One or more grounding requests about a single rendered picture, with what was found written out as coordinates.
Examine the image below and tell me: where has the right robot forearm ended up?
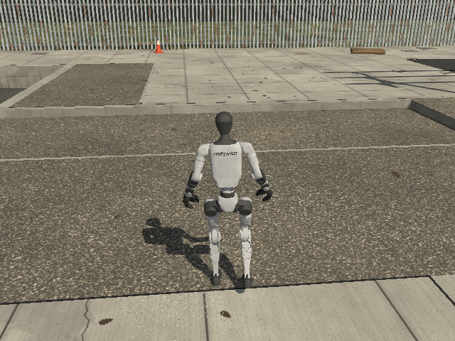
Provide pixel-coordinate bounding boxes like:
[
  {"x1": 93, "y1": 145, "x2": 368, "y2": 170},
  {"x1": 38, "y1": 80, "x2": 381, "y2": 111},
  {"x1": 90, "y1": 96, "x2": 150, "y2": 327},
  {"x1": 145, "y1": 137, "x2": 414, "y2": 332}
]
[{"x1": 256, "y1": 168, "x2": 270, "y2": 191}]

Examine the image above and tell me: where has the robot right upper arm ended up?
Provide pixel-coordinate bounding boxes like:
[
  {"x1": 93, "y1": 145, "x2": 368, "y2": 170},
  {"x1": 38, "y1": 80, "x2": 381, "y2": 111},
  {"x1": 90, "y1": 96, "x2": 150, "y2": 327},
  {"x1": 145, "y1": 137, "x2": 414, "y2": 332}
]
[{"x1": 240, "y1": 142, "x2": 263, "y2": 180}]

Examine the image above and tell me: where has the right robot foot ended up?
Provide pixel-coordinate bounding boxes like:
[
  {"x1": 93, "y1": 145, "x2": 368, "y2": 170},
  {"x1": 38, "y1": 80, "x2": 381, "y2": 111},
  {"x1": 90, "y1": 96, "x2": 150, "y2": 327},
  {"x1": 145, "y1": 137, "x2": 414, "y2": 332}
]
[{"x1": 242, "y1": 274, "x2": 252, "y2": 288}]

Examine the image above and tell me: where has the robot right hand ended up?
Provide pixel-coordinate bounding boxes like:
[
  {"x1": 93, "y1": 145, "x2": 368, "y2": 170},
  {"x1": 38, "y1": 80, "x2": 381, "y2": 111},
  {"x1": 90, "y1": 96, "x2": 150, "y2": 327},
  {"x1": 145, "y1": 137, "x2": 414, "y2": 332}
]
[{"x1": 256, "y1": 188, "x2": 272, "y2": 202}]

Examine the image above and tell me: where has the robot left upper arm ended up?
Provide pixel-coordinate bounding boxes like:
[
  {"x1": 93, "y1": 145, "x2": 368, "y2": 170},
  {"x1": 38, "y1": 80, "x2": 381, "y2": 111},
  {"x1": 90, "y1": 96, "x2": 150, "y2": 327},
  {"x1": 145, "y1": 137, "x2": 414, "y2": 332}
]
[{"x1": 191, "y1": 144, "x2": 210, "y2": 182}]

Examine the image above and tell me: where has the robot left hand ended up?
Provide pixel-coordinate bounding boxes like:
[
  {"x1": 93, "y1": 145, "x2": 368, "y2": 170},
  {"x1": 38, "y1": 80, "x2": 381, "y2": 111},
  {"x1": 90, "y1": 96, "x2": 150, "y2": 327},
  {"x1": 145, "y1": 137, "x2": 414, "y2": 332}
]
[{"x1": 183, "y1": 194, "x2": 199, "y2": 209}]

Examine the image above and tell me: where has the robot left shin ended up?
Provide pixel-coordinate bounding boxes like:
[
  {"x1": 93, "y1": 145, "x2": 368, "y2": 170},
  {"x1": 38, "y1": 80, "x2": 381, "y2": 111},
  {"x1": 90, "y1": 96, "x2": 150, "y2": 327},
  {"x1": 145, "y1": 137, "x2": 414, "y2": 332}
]
[{"x1": 209, "y1": 232, "x2": 220, "y2": 276}]

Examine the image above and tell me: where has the left robot forearm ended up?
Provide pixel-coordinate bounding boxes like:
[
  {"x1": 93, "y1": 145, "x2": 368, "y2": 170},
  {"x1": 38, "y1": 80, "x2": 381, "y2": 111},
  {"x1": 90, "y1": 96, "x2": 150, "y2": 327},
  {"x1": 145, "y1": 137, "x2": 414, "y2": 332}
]
[{"x1": 185, "y1": 171, "x2": 198, "y2": 197}]

